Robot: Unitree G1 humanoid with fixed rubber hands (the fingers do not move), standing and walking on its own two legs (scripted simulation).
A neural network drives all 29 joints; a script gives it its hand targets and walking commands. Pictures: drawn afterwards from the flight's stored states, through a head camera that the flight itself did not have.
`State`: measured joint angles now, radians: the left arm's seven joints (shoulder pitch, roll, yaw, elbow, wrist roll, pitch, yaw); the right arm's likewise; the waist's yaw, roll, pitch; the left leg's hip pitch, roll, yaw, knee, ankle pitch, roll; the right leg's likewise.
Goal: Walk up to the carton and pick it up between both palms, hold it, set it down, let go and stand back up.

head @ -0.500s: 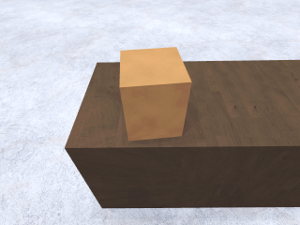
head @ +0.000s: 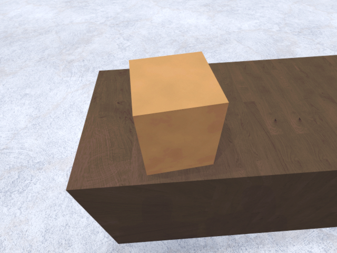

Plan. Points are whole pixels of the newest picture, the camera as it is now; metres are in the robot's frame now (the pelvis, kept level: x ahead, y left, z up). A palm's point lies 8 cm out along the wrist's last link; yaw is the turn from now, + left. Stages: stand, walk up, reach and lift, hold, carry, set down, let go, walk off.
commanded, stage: walk up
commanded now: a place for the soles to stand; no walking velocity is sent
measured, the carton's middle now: (173, 115) +0.48 +0.00 +0.05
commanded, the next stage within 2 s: reach and lift in 2.00 s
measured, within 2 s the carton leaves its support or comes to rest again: neither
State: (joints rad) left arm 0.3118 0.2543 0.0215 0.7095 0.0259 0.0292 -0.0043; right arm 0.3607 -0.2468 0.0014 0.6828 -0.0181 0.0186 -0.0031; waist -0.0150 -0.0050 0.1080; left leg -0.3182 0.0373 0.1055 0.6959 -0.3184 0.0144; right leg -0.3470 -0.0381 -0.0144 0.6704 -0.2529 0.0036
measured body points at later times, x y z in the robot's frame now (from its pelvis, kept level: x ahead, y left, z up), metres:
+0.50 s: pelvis +0.02 -0.01 +0.01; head +0.04 -0.02 +0.46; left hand +0.15 +0.23 -0.10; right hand +0.11 -0.28 -0.10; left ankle +0.04 +0.11 -0.72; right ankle +0.06 -0.12 -0.72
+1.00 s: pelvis +0.04 -0.01 +0.02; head +0.04 -0.01 +0.47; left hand +0.12 +0.23 -0.11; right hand +0.08 -0.27 -0.11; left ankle +0.04 +0.11 -0.72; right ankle +0.06 -0.12 -0.72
